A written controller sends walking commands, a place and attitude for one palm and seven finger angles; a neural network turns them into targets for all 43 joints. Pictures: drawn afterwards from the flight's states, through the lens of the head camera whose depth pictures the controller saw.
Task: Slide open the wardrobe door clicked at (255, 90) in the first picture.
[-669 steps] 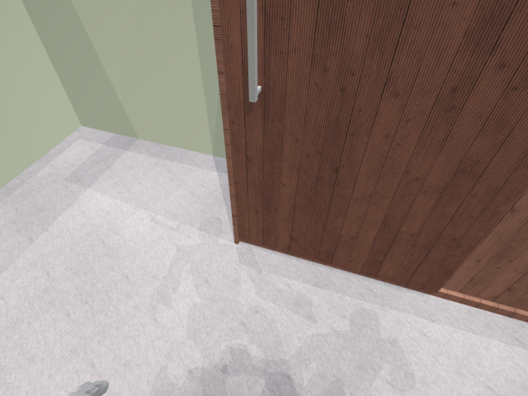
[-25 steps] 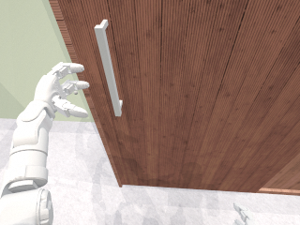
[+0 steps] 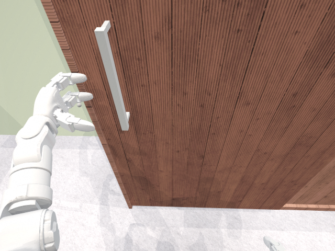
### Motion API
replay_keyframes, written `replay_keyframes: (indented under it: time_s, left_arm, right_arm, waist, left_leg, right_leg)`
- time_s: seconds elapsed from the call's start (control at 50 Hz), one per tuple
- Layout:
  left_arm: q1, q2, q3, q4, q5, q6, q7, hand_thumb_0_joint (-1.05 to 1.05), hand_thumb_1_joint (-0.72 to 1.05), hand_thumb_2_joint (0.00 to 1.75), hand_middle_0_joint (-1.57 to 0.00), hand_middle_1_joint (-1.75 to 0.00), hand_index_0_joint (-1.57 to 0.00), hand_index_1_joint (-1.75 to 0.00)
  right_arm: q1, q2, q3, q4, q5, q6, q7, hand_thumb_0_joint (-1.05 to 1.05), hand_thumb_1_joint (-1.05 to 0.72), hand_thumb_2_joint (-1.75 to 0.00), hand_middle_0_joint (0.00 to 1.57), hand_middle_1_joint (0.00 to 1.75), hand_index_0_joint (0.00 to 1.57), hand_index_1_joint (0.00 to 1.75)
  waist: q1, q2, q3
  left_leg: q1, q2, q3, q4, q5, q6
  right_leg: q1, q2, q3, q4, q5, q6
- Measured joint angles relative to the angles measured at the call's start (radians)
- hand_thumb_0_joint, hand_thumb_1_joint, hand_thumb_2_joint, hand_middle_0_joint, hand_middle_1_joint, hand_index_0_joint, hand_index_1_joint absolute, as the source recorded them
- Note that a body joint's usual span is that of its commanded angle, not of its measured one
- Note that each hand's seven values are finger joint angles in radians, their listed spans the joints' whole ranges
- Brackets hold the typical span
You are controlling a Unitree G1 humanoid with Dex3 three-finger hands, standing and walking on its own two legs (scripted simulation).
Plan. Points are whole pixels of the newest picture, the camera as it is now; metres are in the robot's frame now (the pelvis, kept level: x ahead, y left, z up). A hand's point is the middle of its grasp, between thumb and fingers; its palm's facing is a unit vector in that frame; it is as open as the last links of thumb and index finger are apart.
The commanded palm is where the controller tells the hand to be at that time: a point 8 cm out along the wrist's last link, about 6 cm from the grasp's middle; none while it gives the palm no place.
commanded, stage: move the hooked fingers beside the handle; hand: left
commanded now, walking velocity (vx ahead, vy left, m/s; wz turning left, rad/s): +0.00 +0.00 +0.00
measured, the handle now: (117, 84) +0.47 +0.14 +0.17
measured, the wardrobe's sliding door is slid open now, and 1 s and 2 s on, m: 0.00 0.00 0.00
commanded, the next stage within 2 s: none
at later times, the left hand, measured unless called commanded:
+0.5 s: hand (77, 96) +0.40 +0.21 +0.19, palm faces +0.02 -1.00 -0.01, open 14.0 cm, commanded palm +0.37 +0.26 +0.18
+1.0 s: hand (75, 106) +0.39 +0.22 +0.17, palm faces +0.03 -1.00 -0.01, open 14.0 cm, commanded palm +0.37 +0.26 +0.18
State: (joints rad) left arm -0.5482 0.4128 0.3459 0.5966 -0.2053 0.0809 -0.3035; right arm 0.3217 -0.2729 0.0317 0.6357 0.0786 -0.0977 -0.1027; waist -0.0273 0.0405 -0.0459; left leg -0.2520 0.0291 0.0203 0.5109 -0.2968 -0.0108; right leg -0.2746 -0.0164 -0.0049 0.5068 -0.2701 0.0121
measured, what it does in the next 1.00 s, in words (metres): stands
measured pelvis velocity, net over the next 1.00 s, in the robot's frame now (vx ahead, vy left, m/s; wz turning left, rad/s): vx -0.01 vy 0.00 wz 0.00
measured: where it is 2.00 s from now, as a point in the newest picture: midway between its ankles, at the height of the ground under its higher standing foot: outside the picture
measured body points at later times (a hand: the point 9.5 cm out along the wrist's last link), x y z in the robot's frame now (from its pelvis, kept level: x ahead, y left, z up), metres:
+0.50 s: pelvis -0.01 +0.00 +0.00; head -0.01 -0.01 +0.45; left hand +0.39 +0.27 +0.20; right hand +0.12 -0.25 -0.10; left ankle -0.02 +0.13 -0.74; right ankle -0.01 -0.13 -0.74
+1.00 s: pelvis -0.01 +0.00 +0.00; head -0.01 -0.01 +0.45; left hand +0.38 +0.28 +0.17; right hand +0.12 -0.25 -0.10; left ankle -0.02 +0.13 -0.74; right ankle -0.01 -0.13 -0.74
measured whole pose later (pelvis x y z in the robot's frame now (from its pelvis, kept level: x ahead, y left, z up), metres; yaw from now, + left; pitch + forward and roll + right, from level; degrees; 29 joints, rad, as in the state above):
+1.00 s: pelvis -0.01 +0.00 +0.00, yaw +0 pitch +2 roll +0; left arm -0.58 0.43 0.33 0.64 -0.21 0.11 -0.30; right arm 0.29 -0.27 0.04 0.62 0.08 -0.09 -0.11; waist -0.02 0.04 -0.05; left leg -0.26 0.03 0.02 0.50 -0.28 -0.01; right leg -0.27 -0.02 -0.01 0.49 -0.25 0.01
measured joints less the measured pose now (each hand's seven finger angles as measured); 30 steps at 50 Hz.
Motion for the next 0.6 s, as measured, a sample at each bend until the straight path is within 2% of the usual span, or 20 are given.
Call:
replay_keyframes:
  time_s: [0.12, 0.2, 0.28, 0.36, 0.42, 0.46, 0.54, 0.6]
  left_arm:
    - [-0.021, -0.015, -0.030, -0.050, -0.012, -0.019, -0.002, -0.01, -0.51, 0.30, -0.30, -1.20, -0.30, -1.20]
    - [-0.072, -0.017, -0.061, 0.012, -0.018, 0.021, -0.005, -0.01, -0.51, 0.30, -0.30, -1.20, -0.30, -1.20]
    - [-0.091, -0.016, -0.058, 0.076, -0.003, 0.049, 0.010, -0.01, -0.51, 0.30, -0.30, -1.20, -0.30, -1.20]
    - [-0.063, -0.028, -0.046, 0.040, 0.010, 0.005, 0.032, -0.01, -0.50, 0.30, -0.30, -1.20, -0.30, -1.20]
    - [-0.055, -0.032, -0.029, 0.011, 0.004, -0.038, 0.029, -0.01, -0.50, 0.30, -0.30, -1.20, -0.30, -1.20]
    - [-0.067, -0.020, -0.019, 0.023, 0.001, -0.047, 0.020, -0.01, -0.50, 0.30, -0.30, -1.20, -0.30, -1.20]
    - [-0.097, 0.021, -0.028, 0.082, 0.001, -0.009, 0.002, -0.01, -0.50, 0.30, -0.30, -1.20, -0.30, -1.20]
    - [-0.089, 0.024, -0.049, 0.092, -0.003, 0.020, -0.008, -0.01, -0.50, 0.30, -0.30, -1.20, -0.30, -1.20]
  right_arm:
    - [-0.015, 0.003, 0.004, 0.013, 0.001, -0.016, -0.010, 0.02, -0.91, -0.90, 0.20, 0.30, 0.20, 0.30]
    - [-0.039, 0.002, 0.010, 0.016, 0.006, -0.014, -0.010, 0.02, -0.91, -0.90, 0.20, 0.30, 0.20, 0.30]
    - [-0.060, 0.005, 0.015, 0.000, 0.003, -0.004, -0.004, 0.02, -0.91, -0.90, 0.20, 0.30, 0.21, 0.30]
    - [-0.057, 0.012, 0.015, -0.016, -0.004, -0.006, -0.002, 0.02, -0.91, -0.90, 0.20, 0.30, 0.21, 0.30]
    - [-0.045, 0.017, 0.019, -0.009, -0.006, -0.009, -0.004, 0.02, -0.91, -0.90, 0.20, 0.30, 0.21, 0.30]
    - [-0.038, 0.019, 0.023, 0.000, -0.005, -0.007, -0.006, 0.02, -0.91, -0.90, 0.20, 0.30, 0.21, 0.30]
    - [-0.023, 0.012, 0.021, 0.006, 0.004, 0.000, -0.006, 0.02, -0.91, -0.90, 0.20, 0.30, 0.21, 0.30]
    - [-0.013, 0.000, 0.012, 0.005, 0.008, 0.005, -0.005, 0.02, -0.91, -0.90, 0.20, 0.30, 0.21, 0.30]
  waist:
    - [0.015, -0.006, 0.006]
    - [0.016, -0.001, -0.008]
    - [0.005, 0.001, -0.011]
    - [0.003, -0.001, 0.004]
    - [0.005, -0.007, 0.007]
    - [0.004, -0.011, 0.003]
    - [0.003, -0.008, -0.006]
    - [0.005, 0.003, -0.006]
  left_leg:
    - [0.008, -0.002, -0.015, 0.003, 0.002, -0.001]
    - [-0.003, -0.007, -0.020, 0.006, 0.006, 0.001]
    - [-0.019, -0.009, -0.016, 0.008, 0.010, 0.002]
    - [-0.016, -0.006, -0.009, 0.006, 0.012, 0.001]
    - [-0.005, -0.003, -0.007, 0.003, 0.011, 0.000]
    - [0.001, -0.001, -0.008, 0.001, 0.010, -0.001]
    - [-0.006, -0.001, -0.011, 0.003, 0.010, -0.002]
    - [-0.016, -0.003, -0.012, 0.006, 0.011, 0.000]
  right_leg:
    - [0.020, -0.002, -0.015, -0.008, 0.003, -0.001]
    - [0.010, -0.007, -0.020, -0.005, 0.004, 0.001]
    - [-0.011, -0.009, -0.015, 0.004, 0.006, 0.002]
    - [-0.012, -0.006, -0.008, 0.005, 0.009, 0.001]
    - [-0.001, -0.003, -0.007, 0.000, 0.010, 0.000]
    - [0.005, -0.001, -0.007, -0.002, 0.010, -0.001]
    - [0.002, -0.001, -0.010, -0.005, 0.010, -0.002]
    - [-0.006, -0.003, -0.012, -0.005, 0.013, 0.000]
